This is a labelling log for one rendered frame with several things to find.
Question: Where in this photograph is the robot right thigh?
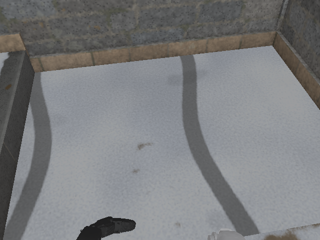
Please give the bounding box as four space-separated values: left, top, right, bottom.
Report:
207 230 245 240

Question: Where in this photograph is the robot right shin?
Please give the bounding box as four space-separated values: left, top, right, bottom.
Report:
217 228 246 240

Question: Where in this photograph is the left robot hand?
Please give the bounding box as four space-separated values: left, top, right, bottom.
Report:
76 216 136 240

